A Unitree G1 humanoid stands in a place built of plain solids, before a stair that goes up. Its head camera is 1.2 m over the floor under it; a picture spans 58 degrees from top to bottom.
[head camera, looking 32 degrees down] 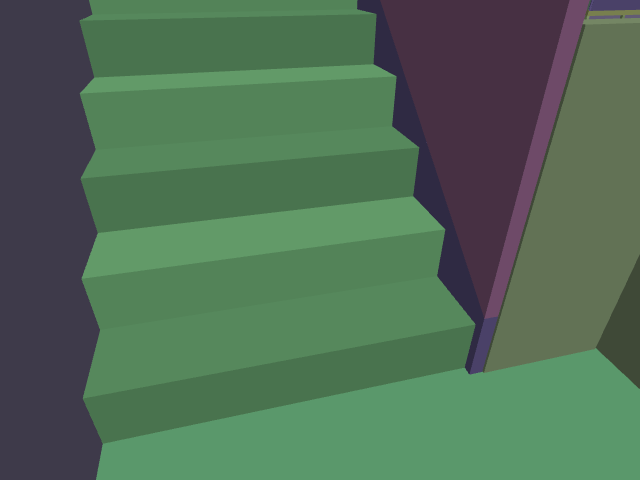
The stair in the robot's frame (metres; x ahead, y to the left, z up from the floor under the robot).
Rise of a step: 0.21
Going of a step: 0.27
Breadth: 1.20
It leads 14 degrees to the left of straight ahead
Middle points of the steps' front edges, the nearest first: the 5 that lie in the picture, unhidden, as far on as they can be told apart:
0.92 0.07 0.21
1.18 0.13 0.42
1.45 0.20 0.62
1.71 0.27 0.83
1.98 0.33 1.04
